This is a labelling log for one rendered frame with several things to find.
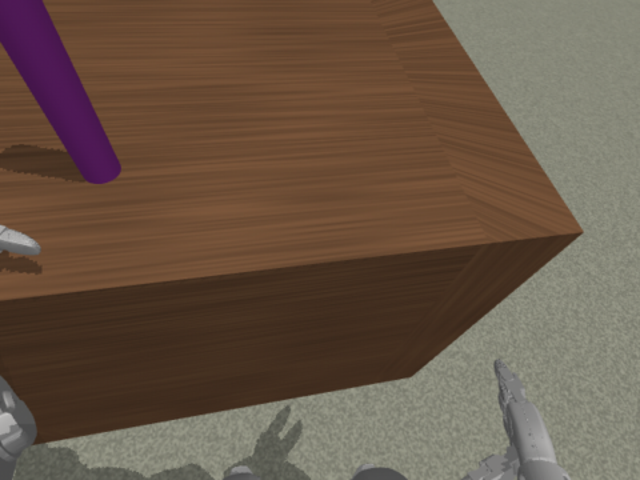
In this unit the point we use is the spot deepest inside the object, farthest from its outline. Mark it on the right robot arm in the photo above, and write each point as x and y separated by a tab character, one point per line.
541	470

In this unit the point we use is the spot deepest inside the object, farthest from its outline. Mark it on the can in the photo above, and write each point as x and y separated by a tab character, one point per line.
30	38

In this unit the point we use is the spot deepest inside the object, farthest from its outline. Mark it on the left robot hand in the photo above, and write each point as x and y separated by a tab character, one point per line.
17	242

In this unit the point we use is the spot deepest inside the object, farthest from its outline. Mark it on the left robot arm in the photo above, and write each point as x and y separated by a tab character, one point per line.
17	429

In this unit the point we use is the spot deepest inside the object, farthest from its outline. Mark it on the right robot hand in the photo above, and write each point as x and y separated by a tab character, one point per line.
528	435

